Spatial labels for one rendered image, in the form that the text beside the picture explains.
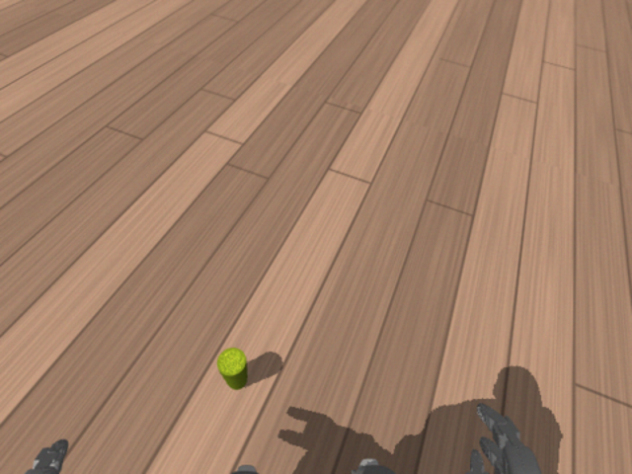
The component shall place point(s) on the right robot hand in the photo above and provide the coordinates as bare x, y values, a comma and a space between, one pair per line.
508, 455

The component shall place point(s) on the left robot hand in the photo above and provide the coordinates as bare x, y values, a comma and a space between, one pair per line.
49, 460

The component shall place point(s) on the cup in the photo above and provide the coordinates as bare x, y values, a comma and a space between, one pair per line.
232, 365

